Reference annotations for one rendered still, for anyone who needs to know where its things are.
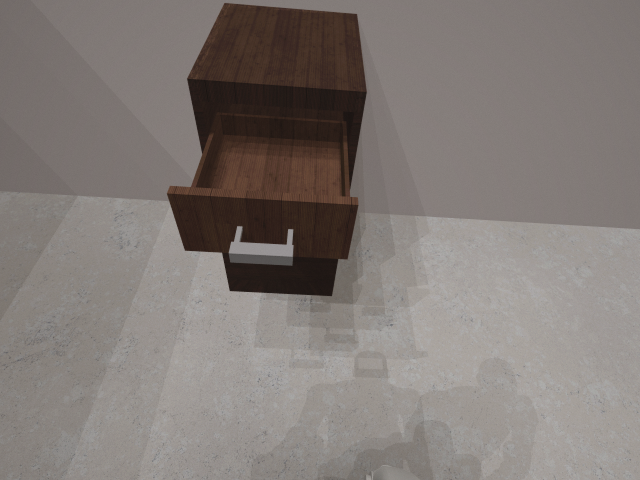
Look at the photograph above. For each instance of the cabinet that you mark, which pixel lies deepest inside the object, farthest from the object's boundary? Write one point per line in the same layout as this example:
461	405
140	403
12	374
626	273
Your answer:
282	62

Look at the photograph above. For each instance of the handle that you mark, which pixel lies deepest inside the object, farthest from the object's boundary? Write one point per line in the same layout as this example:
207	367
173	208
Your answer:
261	253

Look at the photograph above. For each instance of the drawer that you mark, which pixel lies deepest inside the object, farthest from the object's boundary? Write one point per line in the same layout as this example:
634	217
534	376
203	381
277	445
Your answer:
270	174

